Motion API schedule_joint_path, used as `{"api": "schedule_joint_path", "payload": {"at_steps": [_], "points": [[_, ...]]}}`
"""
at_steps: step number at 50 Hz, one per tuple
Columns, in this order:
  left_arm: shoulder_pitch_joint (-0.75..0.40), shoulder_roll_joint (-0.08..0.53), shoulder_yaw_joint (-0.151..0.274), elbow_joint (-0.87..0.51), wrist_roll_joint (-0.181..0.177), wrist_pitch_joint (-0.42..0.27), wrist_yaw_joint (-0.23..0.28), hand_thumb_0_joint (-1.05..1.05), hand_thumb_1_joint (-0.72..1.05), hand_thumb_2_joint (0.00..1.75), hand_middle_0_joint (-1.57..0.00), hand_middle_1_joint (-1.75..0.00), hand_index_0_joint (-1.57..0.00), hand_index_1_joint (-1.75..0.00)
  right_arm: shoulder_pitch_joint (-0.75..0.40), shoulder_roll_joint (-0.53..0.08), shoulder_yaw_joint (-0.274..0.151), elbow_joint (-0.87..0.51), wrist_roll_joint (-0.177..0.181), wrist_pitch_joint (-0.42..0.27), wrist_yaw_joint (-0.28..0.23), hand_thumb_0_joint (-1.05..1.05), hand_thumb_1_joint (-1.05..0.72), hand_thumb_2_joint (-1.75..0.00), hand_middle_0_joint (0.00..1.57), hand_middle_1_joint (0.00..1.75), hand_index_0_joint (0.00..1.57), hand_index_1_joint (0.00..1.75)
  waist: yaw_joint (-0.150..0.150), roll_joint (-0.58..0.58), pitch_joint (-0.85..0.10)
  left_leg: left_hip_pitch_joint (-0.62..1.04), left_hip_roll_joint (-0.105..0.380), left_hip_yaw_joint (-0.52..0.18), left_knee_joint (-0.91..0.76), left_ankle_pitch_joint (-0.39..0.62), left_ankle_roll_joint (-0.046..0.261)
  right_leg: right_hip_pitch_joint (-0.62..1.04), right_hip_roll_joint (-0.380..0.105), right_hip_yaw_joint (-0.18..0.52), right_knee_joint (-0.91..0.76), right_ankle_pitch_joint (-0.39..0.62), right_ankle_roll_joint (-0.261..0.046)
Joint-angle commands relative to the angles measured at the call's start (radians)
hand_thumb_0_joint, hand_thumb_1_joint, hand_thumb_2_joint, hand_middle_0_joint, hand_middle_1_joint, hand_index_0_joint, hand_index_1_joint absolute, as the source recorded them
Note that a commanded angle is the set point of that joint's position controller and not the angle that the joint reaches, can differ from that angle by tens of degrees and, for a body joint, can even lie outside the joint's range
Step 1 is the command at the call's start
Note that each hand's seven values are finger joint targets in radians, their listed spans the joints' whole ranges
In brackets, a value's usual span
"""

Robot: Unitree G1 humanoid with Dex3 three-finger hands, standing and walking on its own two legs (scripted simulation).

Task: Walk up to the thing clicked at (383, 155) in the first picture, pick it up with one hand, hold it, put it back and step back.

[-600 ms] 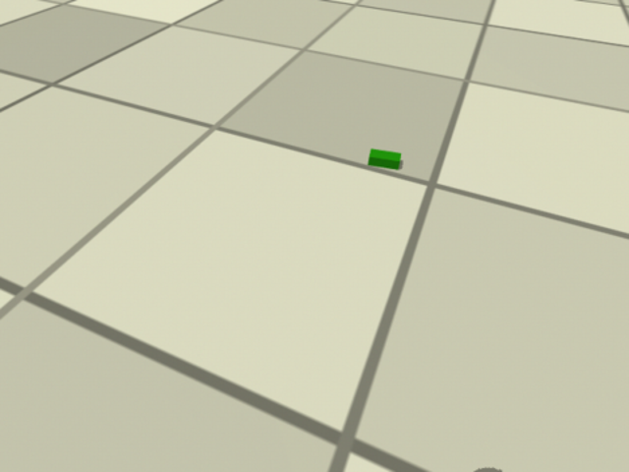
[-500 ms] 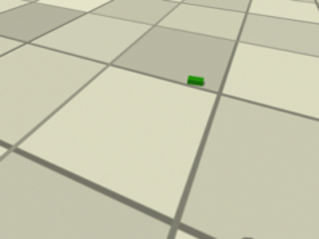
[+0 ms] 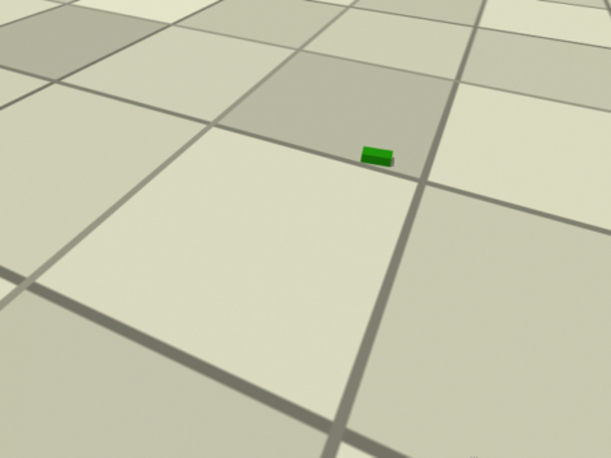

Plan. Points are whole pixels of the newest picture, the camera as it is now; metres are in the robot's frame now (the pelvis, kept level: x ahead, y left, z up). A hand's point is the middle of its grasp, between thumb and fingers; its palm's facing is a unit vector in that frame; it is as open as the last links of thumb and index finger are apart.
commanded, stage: stand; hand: left
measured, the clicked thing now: (376, 156) +1.79 -0.38 -0.75
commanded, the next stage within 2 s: walk up in 0.52 s
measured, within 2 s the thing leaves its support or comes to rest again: neither
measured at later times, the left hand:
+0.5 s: hand out of the picture +0.08 +0.25 -0.16, palm faces -0.04 -0.94 -0.34, open 7.4 cm
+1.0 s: hand (203, 420) +0.23 +0.17 -0.14, palm faces -0.11 -0.91 -0.40, open 7.4 cm
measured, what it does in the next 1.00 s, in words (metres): walks ahead: right foot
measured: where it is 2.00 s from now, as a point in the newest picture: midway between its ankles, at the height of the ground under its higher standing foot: (374, 342)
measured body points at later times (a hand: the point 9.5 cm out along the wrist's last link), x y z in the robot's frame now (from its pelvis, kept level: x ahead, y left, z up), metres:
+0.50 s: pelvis +0.01 +0.00 +0.00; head +0.02 +0.00 +0.45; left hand +0.08 +0.30 -0.13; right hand +0.09 -0.30 -0.13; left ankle +0.01 +0.11 -0.75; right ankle +0.00 -0.13 -0.75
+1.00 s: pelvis +0.13 -0.11 -0.02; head +0.12 -0.13 +0.43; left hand +0.23 +0.21 -0.11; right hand +0.16 -0.47 -0.14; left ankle +0.11 +0.02 -0.69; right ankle +0.15 -0.24 -0.75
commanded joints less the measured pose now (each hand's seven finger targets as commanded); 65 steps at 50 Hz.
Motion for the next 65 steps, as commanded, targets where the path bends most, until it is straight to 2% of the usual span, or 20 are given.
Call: {"api": "schedule_joint_path", "payload": {"at_steps": [1,25,26,27,29,30,33,39,42,43,44,45,47,50,58,61,62,63,64,65], "points": [[-0.038,0.203,0.045,-0.061,-0.006,-0.023,0.015,0.00,0.90,0.90,-0.20,-0.30,-0.20,-0.30,-0.040,-0.216,-0.045,-0.057,0.006,-0.021,-0.013,0.00,-0.90,-0.90,0.20,0.30,0.20,0.30,0.002,0.016,-0.053,-0.013,0.129,-0.113,-0.084,0.063,0.018,0.002,-0.102,0.088,-0.057,0.030,-0.044],[-0.031,0.207,0.045,-0.062,-0.008,-0.026,0.019,0.00,0.90,0.90,-0.20,-0.30,-0.20,-0.30,-0.036,-0.218,-0.045,-0.055,0.006,-0.018,-0.016,0.00,-0.90,-0.90,0.20,0.30,0.20,0.30,-0.002,0.000,-0.085,0.035,0.134,-0.102,-0.050,0.179,0.017,0.030,-0.111,0.084,-0.057,0.148,-0.040],[0.006,0.317,0.125,-0.141,0.021,-0.029,-0.023,0.00,0.90,0.90,-0.20,-0.30,-0.20,-0.30,0.054,-0.347,-0.129,-0.107,-0.020,-0.047,0.001,0.00,-0.90,-0.90,0.20,0.30,0.20,0.30,-0.021,-0.047,-0.204,0.123,0.142,-0.119,0.020,-0.380,0.099,-0.071,-0.058,0.099,0.051,-0.354,-0.081],[-0.059,0.296,0.124,-0.150,0.028,-0.021,-0.041,0.00,0.90,0.90,-0.20,-0.30,-0.20,-0.30,0.090,-0.369,-0.145,-0.084,-0.027,-0.055,0.007,0.00,-0.90,-0.90,0.20,0.30,0.20,0.30,-0.056,0.018,-0.112,0.160,0.187,-0.191,-0.029,-0.572,0.128,-0.297,-0.039,0.079,0.146,-0.478,-0.081],[-0.200,0.240,0.118,-0.229,0.035,-0.017,-0.064,0.00,0.90,0.90,-0.20,-0.30,-0.20,-0.30,0.170,-0.407,-0.178,-0.102,-0.029,-0.069,0.008,0.00,-0.90,-0.90,0.20,0.30,0.20,0.30,-0.125,0.163,0.058,0.191,0.433,-0.465,-0.216,-0.643,0.244,-0.653,-0.023,0.070,0.509,-0.312,-0.053],[-0.189,0.248,0.118,-0.241,0.031,-0.026,-0.066,0.00,0.90,0.90,-0.20,-0.30,-0.20,-0.30,0.154,-0.402,-0.176,-0.123,-0.028,-0.082,0.007,0.00,-0.90,-0.90,0.20,0.30,0.20,0.30,-0.101,0.093,0.080,0.161,0.457,-0.487,-0.232,-0.590,0.255,-0.674,-0.064,0.150,0.556,-0.280,-0.058],[-0.047,0.283,0.135,-0.222,0.019,-0.024,-0.100,0.00,0.90,0.90,-0.20,-0.30,-0.20,-0.30,0.042,-0.379,-0.173,-0.186,-0.028,-0.093,0.009,0.00,-0.90,-0.90,0.20,0.30,0.20,0.30,-0.007,0.117,0.007,0.094,0.386,-0.322,-0.263,-0.609,0.208,-0.559,-0.107,0.127,0.588,-0.213,-0.036],[0.000,0.268,0.146,-0.221,0.015,-0.025,-0.130,0.00,0.90,0.90,-0.20,-0.30,-0.20,-0.30,-0.022,-0.378,-0.173,-0.217,-0.041,-0.095,0.027,0.00,-0.90,-0.90,0.20,0.30,0.20,0.30,0.030,0.174,0.017,-0.135,0.268,-0.010,-0.166,-0.404,0.139,-0.184,-0.075,-0.025,0.313,-0.088,-0.019],[0.218,0.311,0.172,-0.143,0.022,-0.037,-0.105,0.00,0.90,0.90,-0.20,-0.30,-0.20,-0.30,-0.038,-0.326,-0.154,-0.225,-0.045,-0.074,0.025,0.00,-0.90,-0.90,0.20,0.30,0.20,0.30,0.138,-0.066,-0.061,-0.344,0.181,0.111,0.238,-0.445,0.106,0.180,0.000,-0.093,0.237,-0.099,-0.030],[0.360,0.383,0.201,-0.120,0.030,-0.049,-0.081,0.00,0.90,0.90,-0.20,-0.30,-0.20,-0.30,0.006,-0.244,-0.121,-0.231,-0.042,-0.070,0.028,0.00,-0.90,-0.90,0.20,0.30,0.20,0.30,0.208,-0.349,-0.113,-0.496,0.065,0.181,0.624,-0.429,0.078,0.320,-0.056,0.070,0.093,-0.361,-0.066],[0.380,0.458,0.207,-0.157,0.028,-0.058,-0.065,0.00,0.90,0.90,-0.20,-0.30,-0.20,-0.30,-0.016,-0.203,-0.097,-0.282,-0.017,-0.073,0.033,0.00,-0.90,-0.90,0.20,0.30,0.20,0.30,0.201,-0.449,-0.071,-0.677,-0.016,0.083,0.847,-0.437,0.027,0.247,-0.286,0.588,-0.172,-0.703,-0.151],[0.251,0.487,0.196,-0.201,0.008,-0.060,-0.064,0.00,0.90,0.90,-0.20,-0.30,-0.20,-0.30,-0.040,-0.307,-0.125,-0.281,-0.015,-0.072,0.031,0.00,-0.90,-0.90,0.20,0.30,0.20,0.30,0.135,-0.238,-0.004,-0.625,0.065,-0.028,0.886,-0.348,0.020,0.075,-0.403,0.786,-0.282,-0.834,-0.253],[0.099,0.437,0.183,-0.244,-0.007,-0.068,-0.057,0.00,0.90,0.90,-0.20,-0.30,-0.20,-0.30,0.028,-0.350,-0.135,-0.225,0.000,-0.075,0.041,0.00,-0.90,-0.90,0.20,0.30,0.20,0.30,0.046,-0.108,0.036,-0.561,0.150,-0.045,0.828,-0.205,0.019,-0.010,-0.337,0.584,-0.213,-0.658,-0.243],[0.081,0.370,0.159,-0.256,-0.007,-0.076,-0.053,0.00,0.90,0.90,-0.20,-0.30,-0.20,-0.30,0.125,-0.330,-0.139,-0.194,0.000,-0.066,0.062,0.00,-0.90,-0.90,0.20,0.30,0.20,0.30,0.007,-0.146,0.035,-0.409,0.156,-0.020,0.664,-0.160,0.014,-0.135,-0.244,0.335,-0.186,-0.484,-0.213],[0.120,0.363,0.150,-0.303,0.000,-0.088,-0.061,0.00,0.90,0.90,-0.20,-0.30,-0.20,-0.30,0.015,-0.275,-0.148,-0.285,-0.013,-0.075,0.079,0.00,-0.90,-0.90,0.20,0.30,0.20,0.30,0.047,-0.071,0.024,-0.286,0.119,0.078,0.279,-0.013,-0.012,-0.124,-0.199,0.161,-0.124,-0.296,-0.214],[0.108,0.343,0.133,-0.314,0.001,-0.081,-0.062,0.00,0.90,0.90,-0.20,-0.30,-0.20,-0.30,0.125,-0.286,-0.167,-0.262,-0.014,-0.091,0.067,0.00,-0.90,-0.90,0.20,0.30,0.20,0.30,-0.032,0.003,-0.004,0.018,0.059,0.130,0.202,-0.015,0.009,-0.279,-0.151,0.069,0.068,-0.168,-0.187],[0.122,0.300,0.118,-0.317,0.006,-0.083,-0.061,0.00,0.90,0.90,-0.20,-0.30,-0.20,-0.30,0.271,-0.319,-0.183,-0.227,-0.018,-0.098,0.053,0.00,-0.90,-0.90,0.20,0.30,0.20,0.30,-0.103,0.095,-0.088,0.213,0.045,0.105,0.181,-0.095,0.040,-0.331,-0.101,0.023,0.326,0.016,-0.160],[0.170,0.218,0.095,-0.325,-0.009,-0.082,-0.054,0.00,0.90,0.90,-0.20,-0.30,-0.20,-0.30,0.411,-0.396,-0.208,-0.209,-0.039,-0.108,0.036,0.00,-0.90,-0.90,0.20,0.30,0.20,0.30,-0.147,0.310,-0.192,0.375,0.253,-0.215,0.051,-0.361,0.108,-0.480,0.001,-0.037,0.696,-0.042,-0.105],[0.179,0.242,0.103,-0.326,-0.015,-0.080,-0.044,0.00,0.90,0.90,-0.20,-0.30,-0.20,-0.30,0.383,-0.463,-0.218,-0.245,-0.018,-0.113,0.030,0.00,-0.90,-0.90,0.20,0.30,0.20,0.30,-0.131,0.295,-0.161,0.353,0.475,-0.695,-0.165,-0.584,0.208,-0.659,0.113,0.040,0.841,-0.340,-0.084],[0.137,0.330,0.108,-0.321,-0.002,-0.082,-0.035,0.00,0.90,0.90,-0.20,-0.30,-0.20,-0.30,0.302,-0.457,-0.220,-0.263,0.015,-0.109,0.032,0.00,-0.90,-0.90,0.20,0.30,0.20,0.30,-0.103,0.149,-0.121,0.248,0.492,-0.695,-0.180,-0.562,0.261,-0.636,0.030,0.157,0.904,-0.299,-0.094]]}}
